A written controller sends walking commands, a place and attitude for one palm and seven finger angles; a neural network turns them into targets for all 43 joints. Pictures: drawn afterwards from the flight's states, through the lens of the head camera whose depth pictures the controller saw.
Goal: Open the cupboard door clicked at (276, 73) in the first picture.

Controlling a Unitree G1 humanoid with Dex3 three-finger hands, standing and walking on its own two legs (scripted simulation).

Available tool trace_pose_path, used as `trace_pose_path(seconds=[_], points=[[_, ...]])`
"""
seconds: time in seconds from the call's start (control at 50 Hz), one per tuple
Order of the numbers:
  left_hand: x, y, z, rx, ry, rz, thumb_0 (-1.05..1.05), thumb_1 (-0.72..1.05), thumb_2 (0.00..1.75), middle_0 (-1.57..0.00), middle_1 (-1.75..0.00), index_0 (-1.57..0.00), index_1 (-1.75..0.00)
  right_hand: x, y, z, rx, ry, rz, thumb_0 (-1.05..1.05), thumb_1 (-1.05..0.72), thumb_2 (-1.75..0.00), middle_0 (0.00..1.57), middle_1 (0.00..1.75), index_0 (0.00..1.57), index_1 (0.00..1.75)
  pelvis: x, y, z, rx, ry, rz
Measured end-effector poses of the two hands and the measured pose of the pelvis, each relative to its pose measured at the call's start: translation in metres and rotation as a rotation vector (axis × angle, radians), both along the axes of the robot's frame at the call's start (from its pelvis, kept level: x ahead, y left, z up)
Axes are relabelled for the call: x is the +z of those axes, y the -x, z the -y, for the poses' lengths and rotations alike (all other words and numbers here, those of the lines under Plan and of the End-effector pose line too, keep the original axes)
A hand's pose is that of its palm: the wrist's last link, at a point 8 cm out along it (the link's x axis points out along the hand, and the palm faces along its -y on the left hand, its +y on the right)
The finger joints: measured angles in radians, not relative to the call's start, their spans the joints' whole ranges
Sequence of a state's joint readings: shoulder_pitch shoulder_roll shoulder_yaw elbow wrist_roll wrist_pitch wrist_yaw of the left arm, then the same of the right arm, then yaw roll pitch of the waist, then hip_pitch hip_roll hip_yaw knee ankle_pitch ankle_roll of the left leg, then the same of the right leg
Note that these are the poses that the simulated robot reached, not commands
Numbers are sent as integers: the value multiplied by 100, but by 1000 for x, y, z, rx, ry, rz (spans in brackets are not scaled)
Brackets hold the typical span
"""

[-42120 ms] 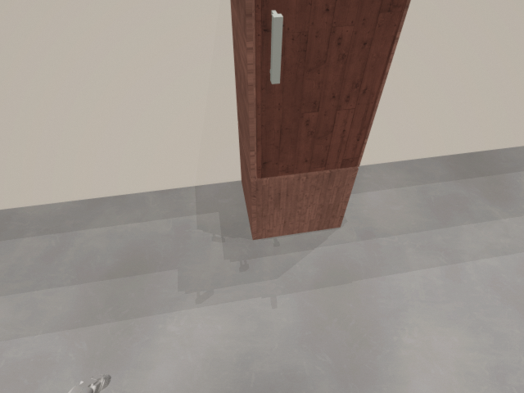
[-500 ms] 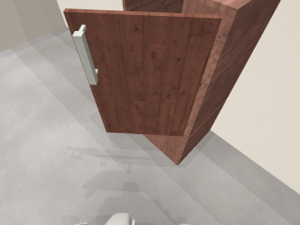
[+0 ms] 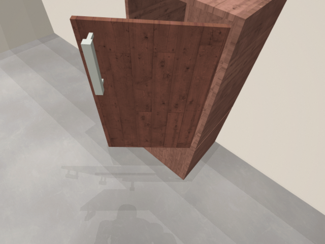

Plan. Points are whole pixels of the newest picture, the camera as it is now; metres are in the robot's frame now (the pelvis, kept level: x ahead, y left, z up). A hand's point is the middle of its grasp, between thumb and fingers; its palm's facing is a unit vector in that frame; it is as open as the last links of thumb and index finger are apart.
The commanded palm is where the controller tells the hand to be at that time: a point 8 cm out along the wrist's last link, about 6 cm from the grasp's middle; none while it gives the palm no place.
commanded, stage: come to a stop and stand still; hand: left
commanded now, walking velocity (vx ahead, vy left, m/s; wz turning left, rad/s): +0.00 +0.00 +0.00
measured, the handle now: (95, 65) +0.53 +0.21 +0.13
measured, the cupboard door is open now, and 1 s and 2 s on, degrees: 42 42 42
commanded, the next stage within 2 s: look again from close up in 0.48 s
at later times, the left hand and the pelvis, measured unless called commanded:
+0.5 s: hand out of the picture -0.02 +0.11 -0.18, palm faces +0.06 -0.98 -0.18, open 7.3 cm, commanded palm none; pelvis -0.01 -0.06 +0.00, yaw +1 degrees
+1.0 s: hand out of the picture +0.00 +0.19 -0.17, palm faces +0.06 -0.96 -0.26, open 7.4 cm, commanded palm none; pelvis -0.04 -0.02 -0.01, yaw +2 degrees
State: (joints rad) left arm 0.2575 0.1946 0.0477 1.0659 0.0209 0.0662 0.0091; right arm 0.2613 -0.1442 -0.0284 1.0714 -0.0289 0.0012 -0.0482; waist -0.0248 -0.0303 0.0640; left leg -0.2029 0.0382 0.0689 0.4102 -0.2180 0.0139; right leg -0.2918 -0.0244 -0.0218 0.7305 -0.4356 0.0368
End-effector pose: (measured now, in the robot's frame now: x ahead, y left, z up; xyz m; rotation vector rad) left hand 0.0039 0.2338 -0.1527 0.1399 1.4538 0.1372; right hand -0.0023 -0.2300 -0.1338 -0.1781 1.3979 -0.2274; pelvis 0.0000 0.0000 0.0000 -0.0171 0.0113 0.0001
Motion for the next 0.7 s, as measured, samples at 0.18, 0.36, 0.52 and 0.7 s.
trace_pose_path(seconds=[0.18,0.36,0.52,0.7], points=[[9,-26,42,-17,-56,136,1,93,90,-20,-30,-20,-29,-25,47,32,-42,-76,-117,0,-91,-90,20,29,20,30,-8,4,39,20,-14,21],[1,-8,62,25,-37,115,1,95,90,-20,-30,-21,-29,-24,28,33,-5,-99,-70,0,-91,-90,19,29,20,30,-8,3,56,27,-12,37],[1,30,81,50,2,28,1,93,90,-20,-30,-20,-29,-21,14,36,20,-96,-44,1,-93,-90,20,29,20,30,-4,6,58,20,-15,40],[4,48,72,53,-15,46,1,91,90,-20,-30,-21,-29,-22,-4,49,63,-55,56,0,-92,-90,20,29,20,30,-8,14,50,41,-11,35]])
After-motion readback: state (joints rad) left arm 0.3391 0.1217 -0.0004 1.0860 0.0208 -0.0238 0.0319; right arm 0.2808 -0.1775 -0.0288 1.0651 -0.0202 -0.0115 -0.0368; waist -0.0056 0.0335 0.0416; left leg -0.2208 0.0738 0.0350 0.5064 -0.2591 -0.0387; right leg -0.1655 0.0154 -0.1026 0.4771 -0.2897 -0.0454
